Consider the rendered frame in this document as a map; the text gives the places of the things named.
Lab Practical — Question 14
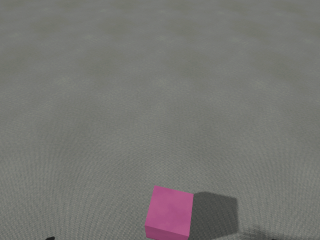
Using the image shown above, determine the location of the carton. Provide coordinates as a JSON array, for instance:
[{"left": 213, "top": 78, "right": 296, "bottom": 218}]
[{"left": 144, "top": 185, "right": 194, "bottom": 240}]

